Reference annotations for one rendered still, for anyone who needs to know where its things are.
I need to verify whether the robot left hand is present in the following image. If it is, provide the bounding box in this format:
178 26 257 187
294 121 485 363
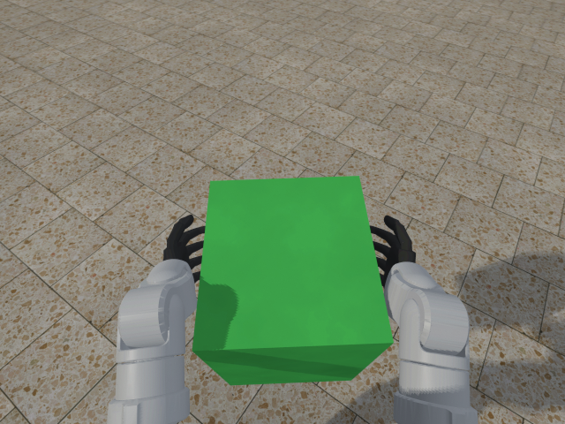
163 215 206 283

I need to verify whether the robot right hand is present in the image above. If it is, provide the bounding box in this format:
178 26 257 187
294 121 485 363
370 216 416 288

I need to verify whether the robot left forearm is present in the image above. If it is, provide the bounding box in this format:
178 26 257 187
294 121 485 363
107 259 197 424

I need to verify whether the carton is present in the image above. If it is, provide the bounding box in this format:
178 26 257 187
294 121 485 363
192 176 394 385

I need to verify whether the robot right forearm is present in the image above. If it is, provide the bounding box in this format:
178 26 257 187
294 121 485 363
384 261 478 424

